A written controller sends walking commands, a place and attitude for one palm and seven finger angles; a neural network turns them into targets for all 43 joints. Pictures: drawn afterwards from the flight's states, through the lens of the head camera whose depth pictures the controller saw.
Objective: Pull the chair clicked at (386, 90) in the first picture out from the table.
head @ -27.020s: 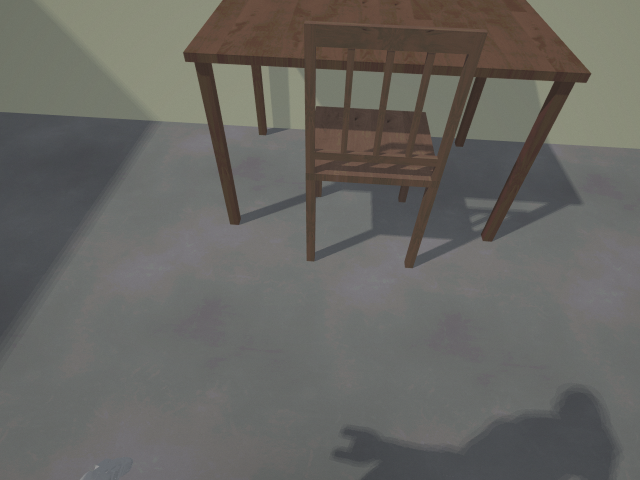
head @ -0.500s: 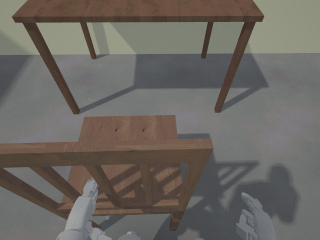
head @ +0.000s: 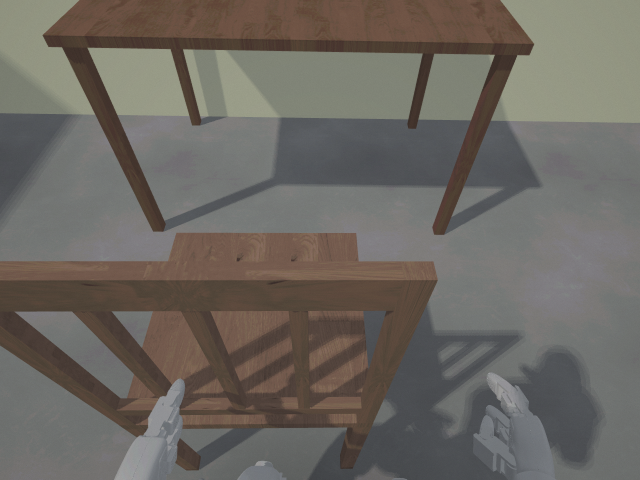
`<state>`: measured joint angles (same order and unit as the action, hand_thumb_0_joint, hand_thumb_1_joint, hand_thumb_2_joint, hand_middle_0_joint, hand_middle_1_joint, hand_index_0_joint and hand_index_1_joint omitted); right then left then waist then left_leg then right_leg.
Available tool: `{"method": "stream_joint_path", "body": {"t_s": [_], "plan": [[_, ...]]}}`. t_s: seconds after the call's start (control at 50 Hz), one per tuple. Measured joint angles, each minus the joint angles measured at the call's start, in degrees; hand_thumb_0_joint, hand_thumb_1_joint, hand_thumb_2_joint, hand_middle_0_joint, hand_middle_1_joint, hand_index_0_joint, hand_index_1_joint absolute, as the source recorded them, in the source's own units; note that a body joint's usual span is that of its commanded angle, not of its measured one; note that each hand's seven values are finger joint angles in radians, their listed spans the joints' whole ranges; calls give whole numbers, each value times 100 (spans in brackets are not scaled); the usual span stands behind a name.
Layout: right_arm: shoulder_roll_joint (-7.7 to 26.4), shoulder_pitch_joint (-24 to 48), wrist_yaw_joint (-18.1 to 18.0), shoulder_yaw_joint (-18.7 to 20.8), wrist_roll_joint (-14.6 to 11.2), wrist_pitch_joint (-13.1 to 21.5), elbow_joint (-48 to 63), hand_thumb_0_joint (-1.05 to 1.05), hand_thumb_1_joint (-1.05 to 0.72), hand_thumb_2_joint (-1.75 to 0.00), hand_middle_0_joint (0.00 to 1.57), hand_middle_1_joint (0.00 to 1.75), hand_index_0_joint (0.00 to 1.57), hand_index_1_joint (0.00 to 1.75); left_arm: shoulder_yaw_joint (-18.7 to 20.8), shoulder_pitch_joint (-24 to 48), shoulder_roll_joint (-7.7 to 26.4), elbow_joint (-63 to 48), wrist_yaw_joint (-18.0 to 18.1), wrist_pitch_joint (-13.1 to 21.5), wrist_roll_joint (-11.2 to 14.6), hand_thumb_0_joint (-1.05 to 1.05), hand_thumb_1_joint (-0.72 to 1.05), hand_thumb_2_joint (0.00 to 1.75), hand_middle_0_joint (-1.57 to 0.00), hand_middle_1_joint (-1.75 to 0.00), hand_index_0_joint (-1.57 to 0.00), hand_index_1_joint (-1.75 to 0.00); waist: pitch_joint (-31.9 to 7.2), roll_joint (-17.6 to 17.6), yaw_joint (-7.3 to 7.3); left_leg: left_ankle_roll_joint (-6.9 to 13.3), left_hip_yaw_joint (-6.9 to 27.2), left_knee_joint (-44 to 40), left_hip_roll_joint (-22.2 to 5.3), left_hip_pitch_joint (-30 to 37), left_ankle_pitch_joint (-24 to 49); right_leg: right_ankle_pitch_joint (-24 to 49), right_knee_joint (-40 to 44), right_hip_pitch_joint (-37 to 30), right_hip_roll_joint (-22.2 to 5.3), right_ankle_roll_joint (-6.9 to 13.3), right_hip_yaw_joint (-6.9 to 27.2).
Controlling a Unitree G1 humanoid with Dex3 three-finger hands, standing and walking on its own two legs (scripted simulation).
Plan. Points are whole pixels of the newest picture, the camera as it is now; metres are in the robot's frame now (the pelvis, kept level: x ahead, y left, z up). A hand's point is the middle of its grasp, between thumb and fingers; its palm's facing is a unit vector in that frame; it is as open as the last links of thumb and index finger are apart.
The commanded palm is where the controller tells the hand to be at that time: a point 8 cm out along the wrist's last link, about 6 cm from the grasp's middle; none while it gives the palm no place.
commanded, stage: draw the hand back to the body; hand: left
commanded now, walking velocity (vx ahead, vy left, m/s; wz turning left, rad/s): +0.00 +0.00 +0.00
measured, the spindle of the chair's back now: (222, 365) +0.27 +0.13 +0.00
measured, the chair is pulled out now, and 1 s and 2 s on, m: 0.64 0.62 0.62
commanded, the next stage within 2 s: step back with the hand held close in 1.60 s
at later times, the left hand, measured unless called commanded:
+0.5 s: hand (147, 456) +0.15 +0.17 +0.08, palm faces +0.00 -1.00 -0.10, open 17.4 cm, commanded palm +0.11 +0.24 +0.11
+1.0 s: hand (34, 387) +0.18 +0.24 +0.16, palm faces +0.35 -0.83 -0.44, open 12.0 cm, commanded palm +0.14 +0.28 +0.21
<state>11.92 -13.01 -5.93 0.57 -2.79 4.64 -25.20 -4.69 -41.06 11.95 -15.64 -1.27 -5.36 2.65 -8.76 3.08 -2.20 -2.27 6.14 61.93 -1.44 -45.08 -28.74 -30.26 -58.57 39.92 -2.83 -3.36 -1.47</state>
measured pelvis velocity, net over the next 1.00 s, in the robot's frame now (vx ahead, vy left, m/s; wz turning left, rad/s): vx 0.02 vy -0.01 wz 0.00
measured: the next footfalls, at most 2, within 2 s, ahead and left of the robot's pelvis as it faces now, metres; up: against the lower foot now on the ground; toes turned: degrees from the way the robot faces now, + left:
none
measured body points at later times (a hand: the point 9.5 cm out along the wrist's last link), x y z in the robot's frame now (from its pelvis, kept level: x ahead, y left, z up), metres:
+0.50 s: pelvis -0.01 +0.00 -0.01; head +0.02 +0.00 +0.44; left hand +0.14 +0.22 +0.09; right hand +0.19 -0.22 -0.08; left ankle +0.02 +0.14 -0.67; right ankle -0.01 -0.16 -0.67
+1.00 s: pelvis +0.02 -0.01 +0.05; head +0.01 -0.03 +0.50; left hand +0.16 +0.28 +0.19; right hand +0.21 -0.22 -0.02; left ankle +0.02 +0.14 -0.67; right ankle -0.01 -0.16 -0.67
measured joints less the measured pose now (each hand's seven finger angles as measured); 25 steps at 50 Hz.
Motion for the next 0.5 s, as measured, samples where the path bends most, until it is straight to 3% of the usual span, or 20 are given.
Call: {"method": "stream_joint_path", "body": {"t_s": [0.04, 0.06, 0.14, 0.32, 0.38, 0.5], "plan": [[-21, 14, -2, 29, -5, -6, 7, 2, -90, -90, 20, 30, 21, 30, -14, -140, -15, -61, -40, 21, -13, -1, -54, 20, -1, 0, -1, 0, -17, 0, 11, 3, -1, 34, 1, -30, -22, -18, -29, 28, 0, -3, 2], [-35, 18, -3, 45, -3, 21, 8, 2, -90, -90, 20, 30, 21, 30, 0, -223, -45, -107, -57, 116, 121, -1, -54, 20, -1, 0, -1, 0, -26, -4, 21, 4, 1, 61, 0, -62, -33, -29, -52, 58, 1, -4, 2], [-112, 27, -10, 132, -9, 182, -108, 2, -90, -90, 20, 30, 21, 30, 159, -450, -126, -435, -70, 897, 479, -2, -54, 20, -1, 0, -1, 0, -42, -73, 159, -11, 30, 238, -14, -221, -104, -93, -210, 201, 22, 3, -14], [-222, 305, 164, 142, -43, 297, -442, 2, -90, -90, 20, 30, 21, 30, 545, -187, -36, -615, -411, 2556, 805, -2, -55, 20, 0, 0, -3, -2, 32, -28, 328, -43, 108, 669, -25, -596, -204, -199, -621, 549, 57, 17, -54], [-241, 358, 177, 104, -98, 215, -453, 2, -91, -90, 20, 30, 21, 30, 678, -40, 84, -709, -577, 2553, 904, -2, -55, 20, -1, 0, -2, -1, 139, 17, 349, -54, 110, 702, -29, -556, -200, -197, -660, 515, 63, 13, -49], [-264, 205, 3, -28, -218, 103, -387, 2, -90, -90, 20, 30, 21, 30, 934, -108, 362, -893, -715, 1811, 1137, -2, -54, 20, -3, -1, -3, -2, 152, 83, 305, -42, 71, 318, -47, -75, -81, -67, -281, 51, 66, 21, -39]]}}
